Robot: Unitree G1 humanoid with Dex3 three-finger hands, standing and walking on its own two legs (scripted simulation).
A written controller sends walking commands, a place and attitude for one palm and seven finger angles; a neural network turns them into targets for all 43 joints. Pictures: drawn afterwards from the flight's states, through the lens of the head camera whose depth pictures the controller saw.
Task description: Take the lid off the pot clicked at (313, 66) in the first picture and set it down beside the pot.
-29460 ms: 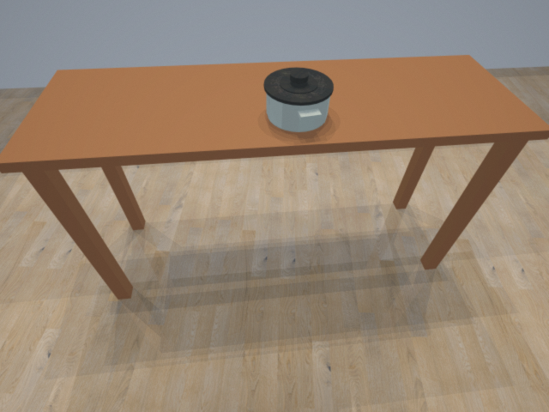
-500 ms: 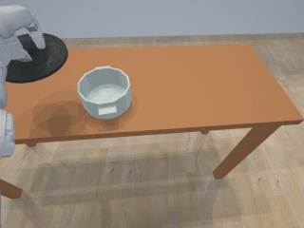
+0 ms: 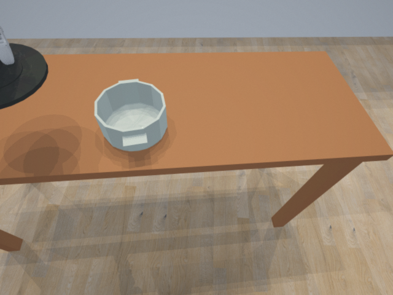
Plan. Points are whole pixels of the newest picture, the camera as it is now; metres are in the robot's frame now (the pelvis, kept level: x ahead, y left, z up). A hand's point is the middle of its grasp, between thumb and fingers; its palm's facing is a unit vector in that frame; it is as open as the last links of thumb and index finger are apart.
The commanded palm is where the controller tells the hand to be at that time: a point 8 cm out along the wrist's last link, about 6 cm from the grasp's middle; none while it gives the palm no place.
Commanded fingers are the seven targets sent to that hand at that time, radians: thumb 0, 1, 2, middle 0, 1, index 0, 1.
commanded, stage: move the lid sideways beside the pot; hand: left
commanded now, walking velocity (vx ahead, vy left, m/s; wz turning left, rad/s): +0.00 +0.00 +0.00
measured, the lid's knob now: out of the picture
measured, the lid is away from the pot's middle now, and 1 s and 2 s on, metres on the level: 0.22 0.23 0.24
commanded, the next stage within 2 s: lower the lid onto the table in 0.40 s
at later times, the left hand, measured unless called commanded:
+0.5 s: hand out of the picture +0.46 +0.35 +0.22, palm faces -0.32 -0.17 -0.93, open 7.2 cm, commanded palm +0.50 +0.36 +0.30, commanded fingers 0.00 0.74 0.89 -0.80 -1.08 -0.83 -1.08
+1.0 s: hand out of the picture +0.46 +0.35 +0.19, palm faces -0.37 -0.20 -0.91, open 7.2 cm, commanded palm +0.51 +0.36 +0.27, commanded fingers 0.00 0.74 0.89 -0.80 -1.08 -0.83 -1.08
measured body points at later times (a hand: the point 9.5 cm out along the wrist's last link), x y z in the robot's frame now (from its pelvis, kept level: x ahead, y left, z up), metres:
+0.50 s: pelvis +0.00 +0.00 +0.00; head +0.06 +0.01 +0.44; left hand +0.47 +0.36 +0.27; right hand +0.03 -0.28 -0.12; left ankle +0.02 +0.07 -0.74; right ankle -0.04 -0.13 -0.74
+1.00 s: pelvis +0.00 +0.00 -0.01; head +0.07 +0.02 +0.44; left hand +0.48 +0.36 +0.24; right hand +0.01 -0.28 -0.12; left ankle +0.02 +0.07 -0.74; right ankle -0.04 -0.13 -0.74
